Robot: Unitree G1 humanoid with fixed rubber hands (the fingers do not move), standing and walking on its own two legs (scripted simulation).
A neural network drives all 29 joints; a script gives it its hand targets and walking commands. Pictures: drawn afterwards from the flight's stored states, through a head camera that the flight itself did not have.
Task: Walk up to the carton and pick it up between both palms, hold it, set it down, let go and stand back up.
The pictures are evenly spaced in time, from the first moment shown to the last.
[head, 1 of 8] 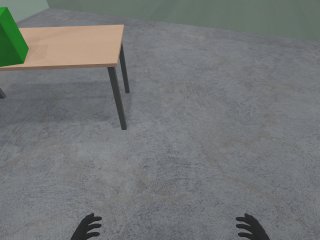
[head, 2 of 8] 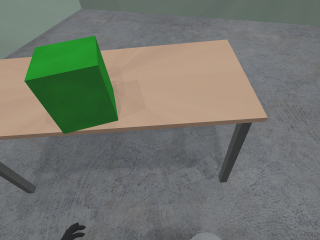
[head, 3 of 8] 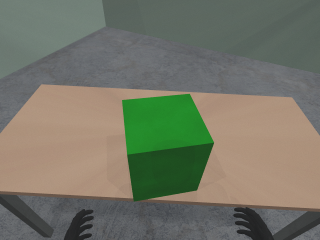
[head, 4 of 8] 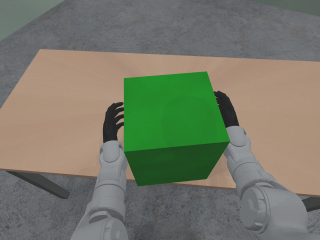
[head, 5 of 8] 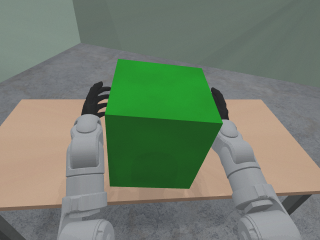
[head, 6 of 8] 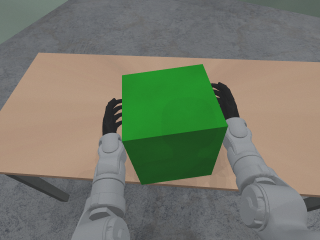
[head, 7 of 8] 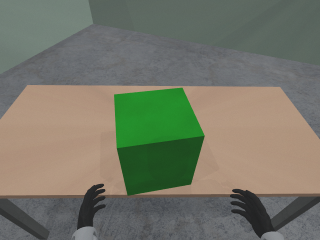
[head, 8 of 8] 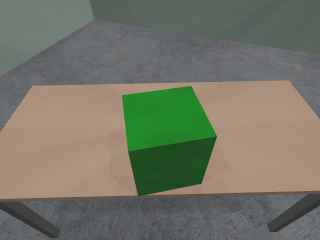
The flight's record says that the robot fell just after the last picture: no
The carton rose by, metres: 0.17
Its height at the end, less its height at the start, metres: +0.00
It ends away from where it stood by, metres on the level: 0.01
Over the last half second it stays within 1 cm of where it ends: yes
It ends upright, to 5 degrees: yes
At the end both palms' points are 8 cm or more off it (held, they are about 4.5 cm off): yes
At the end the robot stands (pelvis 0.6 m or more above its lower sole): yes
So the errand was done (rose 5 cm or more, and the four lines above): yes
